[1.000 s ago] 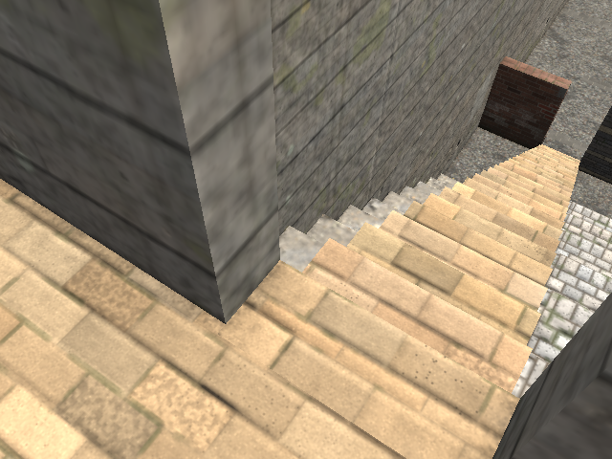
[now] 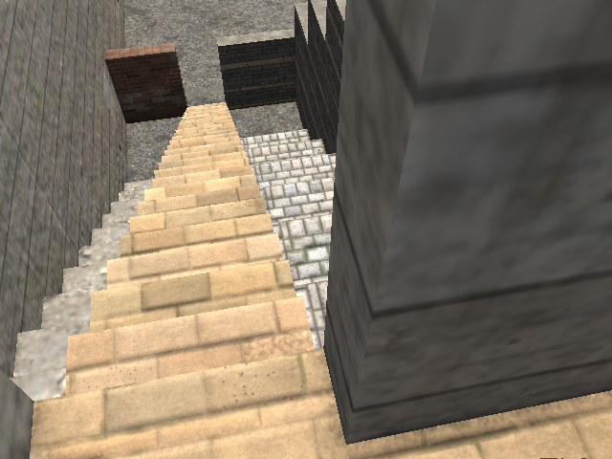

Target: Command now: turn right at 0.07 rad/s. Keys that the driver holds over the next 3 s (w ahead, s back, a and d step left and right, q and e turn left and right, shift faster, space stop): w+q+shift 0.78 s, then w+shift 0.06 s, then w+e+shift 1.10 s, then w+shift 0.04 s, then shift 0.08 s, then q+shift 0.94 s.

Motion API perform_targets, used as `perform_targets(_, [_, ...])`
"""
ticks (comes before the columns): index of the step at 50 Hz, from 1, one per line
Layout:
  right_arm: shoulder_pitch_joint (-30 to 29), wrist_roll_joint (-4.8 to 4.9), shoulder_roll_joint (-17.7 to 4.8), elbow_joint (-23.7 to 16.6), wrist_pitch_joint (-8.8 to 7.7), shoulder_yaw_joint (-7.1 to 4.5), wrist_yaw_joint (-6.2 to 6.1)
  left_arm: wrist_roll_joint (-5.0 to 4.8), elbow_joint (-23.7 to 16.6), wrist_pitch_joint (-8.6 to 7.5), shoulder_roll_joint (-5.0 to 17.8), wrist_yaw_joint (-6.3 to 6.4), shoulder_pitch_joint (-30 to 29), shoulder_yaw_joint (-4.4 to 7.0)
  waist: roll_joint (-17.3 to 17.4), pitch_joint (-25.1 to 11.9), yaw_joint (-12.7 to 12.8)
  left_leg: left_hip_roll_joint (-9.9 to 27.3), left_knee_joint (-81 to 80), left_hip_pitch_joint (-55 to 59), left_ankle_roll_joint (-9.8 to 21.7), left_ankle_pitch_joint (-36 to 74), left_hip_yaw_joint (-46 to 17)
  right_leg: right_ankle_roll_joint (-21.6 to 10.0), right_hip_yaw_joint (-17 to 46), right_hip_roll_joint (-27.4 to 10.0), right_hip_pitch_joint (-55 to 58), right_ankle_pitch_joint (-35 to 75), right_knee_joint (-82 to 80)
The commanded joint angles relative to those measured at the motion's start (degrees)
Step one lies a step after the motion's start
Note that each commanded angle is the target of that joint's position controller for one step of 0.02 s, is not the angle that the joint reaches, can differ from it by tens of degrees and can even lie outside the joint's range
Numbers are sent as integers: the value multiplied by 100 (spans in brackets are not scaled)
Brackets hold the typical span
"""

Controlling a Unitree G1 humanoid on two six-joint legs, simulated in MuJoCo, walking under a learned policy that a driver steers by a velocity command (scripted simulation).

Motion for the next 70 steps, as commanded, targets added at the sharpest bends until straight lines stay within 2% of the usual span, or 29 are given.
perform_targets(1, [534, 46, -367, -50, -6, -92, 50, 76, -165, -50, 285, 11, 83, -33, -754, -1115, -76, -81, -804, 1134, 121, 4, 294, -735, 1296, -1635, 509, 260, -1036])
perform_targets(4, [698, -27, -417, 108, -86, -100, 149, 20, 3, -62, 500, 78, 134, -42, -723, -772, -260, -282, -2697, 1749, 381, 804, 366, -353, 1064, -1522, 432, -443, -797])
perform_targets(7, [510, -122, -1376, -5, -222, -370, 269, -12, -97, -50, 382, 61, 5, -78, 893, -304, -157, 1400, -3373, 879, 1237, 2036, -2171, 324, -244, -432, 244, -1081, 618])
perform_targets(13, [671, 12, -1183, 29, -155, -479, 206, -72, -501, -235, 277, 86, -576, -89, 1100, -675, -170, 404, -2741, 1776, 1301, 3895, -1904, 490, -97, -275, -376, -1984, 1569])
perform_targets(15, [481, 18, -1036, -143, 6, -472, 216, -295, -437, -334, 181, 206, -329, -149, 1135, -954, -87, 60, -2658, 1664, 1034, 3408, -1853, 562, -270, -301, 314, -1430, 584])
perform_targets(17, [376, 111, -869, -300, 13, -448, 263, -235, -230, -386, 596, 339, 330, -24, 753, -1129, 172, -323, -2276, 619, 639, 1587, -1796, 447, 278, -1138, 1793, -687, -938])
perform_targets(18, [1093, 61, -350, -275, -1, -367, 249, -153, -300, -385, 1173, 382, 340, 95, -623, -1205, -160, -897, -1019, -203, 352, -280, -903, 114, 1804, -2963, 2494, -926, -1369])
perform_targets(19, [1480, -70, -554, -385, -3, -401, 263, -92, -479, -264, 1689, 393, -188, 154, -1397, -1064, -325, -877, -3, -995, 118, -1203, -198, -784, 2873, -4074, 1951, 733, -1351])
perform_targets(20, [1020, -208, -1113, -467, 56, -524, 318, -92, -435, -210, 1317, 427, -116, 118, -916, -865, -169, -370, 1031, -1074, 90, -839, -168, -1068, 2473, -3904, 1872, 1911, -1147])
perform_targets(21, [839, -227, -1208, -428, 108, -590, 375, -124, -340, -195, 851, 446, -129, -7, -353, -692, -234, -325, 1492, -1117, 43, -485, -337, -867, 1553, -3395, 1784, 2297, -882])
perform_targets(23, [1249, -162, -922, -310, 214, -517, 528, -72, -240, -179, 685, 454, -214, -46, -697, -581, -475, -278, 1737, -1140, -112, 148, -369, -265, 311, -2552, 1797, 2433, -482])
perform_targets(33, [-225, -84, -495, -996, 231, -223, 999, -23, 453, -329, 1506, 525, 1077, 418, -1230, -356, -163, 394, 809, -1267, -20, 737, -40, -260, -358, -3380, 1619, 1568, -763])
perform_targets(39, [-98, 4, -370, -926, 241, -216, 880, -51, 523, -214, 1834, 548, 299, 566, -1650, -460, -504, 127, -1279, 677, 240, -43, 1010, 88, -1264, -3288, 1162, 1069, -748])
perform_targets(41, [920, -233, -511, -359, 84, -354, 801, -253, 653, -209, 1642, 583, 522, 549, -752, -975, -918, -435, -2381, 2052, 481, 140, 1269, 181, -1686, -2890, 912, 1069, 819])
perform_targets(42, [1699, -296, -712, 122, -5, -435, 824, -139, 737, -161, 1186, 562, 725, 412, 447, -1195, -1214, -467, -2712, 3341, 781, 101, 745, 292, -1843, -2305, -310, -1107, 2614])
perform_targets(43, [2018, -194, -1663, 61, -55, -519, 932, -132, 113, -13, 596, 502, 295, 191, 2661, -1257, -1427, 1143, -3674, 3747, 1665, -497, -2070, 577, -1679, -1175, -2630, -3743, 3982])
perform_targets(44, [2059, 49, -1403, 221, -111, -413, 949, -100, 165, 117, 1001, 445, -123, 251, 2060, -870, -1482, 1403, -3952, 3259, 2002, 329, -1989, 470, -1163, -1432, -2785, -3511, 4494])
perform_targets(47, [766, -48, -892, 298, -208, -233, 695, -78, 850, 43, 1126, 273, 550, 281, 1045, -547, -564, 676, -3505, 1826, 1625, 1629, -368, 439, -1031, -1615, -1383, -2034, 4315])
perform_targets(50, [531, -137, -423, 393, -327, -46, 579, -36, 1245, 27, 988, 264, 745, 262, 903, -674, -510, 673, -3787, 1176, 1699, 1363, 147, 442, -1008, -1246, -742, -1862, 4294])
perform_targets(53, [903, -134, -188, 695, -388, 82, 430, -4, 1115, 97, 736, 252, 133, 173, 675, -20, -641, 997, -4249, 1070, 1623, 468, 43, 291, -704, -1047, -1051, -1739, 3633])
perform_targets(57, [1072, -267, -178, 945, -330, 175, 209, 32, 1107, 34, 445, 275, 93, 28, 186, -84, -474, 993, -3893, 1232, 1235, 2117, 584, 70, -849, -1243, -482, -1604, 2468])
perform_targets(60, [709, -283, -646, 741, -177, 22, 116, -58, 1494, -6, 593, 417, 1744, 153, 259, -675, 314, 918, -2249, 534, 644, 6250, 1099, -191, -874, -1372, 1438, -1872, 1730])
perform_targets(61, [312, -162, -926, 622, -149, -75, 78, -30, 1679, -9, 737, 430, 2684, 271, 133, -868, 945, 514, -875, -28, 183, 6354, 1476, -465, -758, -1434, 2421, -1404, 571])
perform_targets(62, [513, 43, -1013, 475, -65, -129, 71, -44, 1435, 60, 1617, 466, 2398, 530, -1993, -444, 1114, -657, 2064, -2097, -360, 1833, 1496, -1494, 2409, -3204, 3020, -1418, -971])
perform_targets(63, [439, -343, -902, 133, -58, -62, 53, -16, 1347, 145, 1535, 496, 1984, 448, -1937, -776, 348, -458, 2447, -1584, -78, -559, -185, -1533, 3497, -3494, 2008, 125, -996])
perform_targets(64, [952, -242, -875, 75, -70, -81, 162, 11, 907, 146, 1496, 480, 1218, 412, -1783, -963, -22, -521, 3178, -1558, -65, -660, -475, -1939, 4333, -3843, 1586, -205, -1379])
perform_targets(66, [564, -396, -828, 34, -132, -114, 230, 157, 411, 50, 1244, 433, -13, 344, -247, -103, -434, -253, 3107, -1194, 50, -11, -519, -1323, 3060, -3114, -42, -1328, -1334])
perform_targets(68, [567, -409, -474, 28, -53, -29, 306, 160, 210, -62, 1367, 358, -450, 364, -349, 50, -608, -252, 1368, -542, 130, 273, -131, -548, 1657, -2065, -525, -626, -805])
perform_targets(70, [505, -271, -137, 75, -17, 62, 352, 121, 217, -21, 1423, 307, 23, 440, -636, -161, -238, -541, 71, -64, 21, 7, 248, -344, 1102, -1585, -195, 324, -379])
